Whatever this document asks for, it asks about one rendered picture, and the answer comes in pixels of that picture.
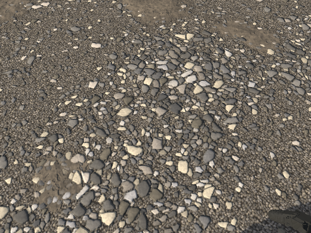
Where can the right robot hand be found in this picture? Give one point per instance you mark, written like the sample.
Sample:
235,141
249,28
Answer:
296,219

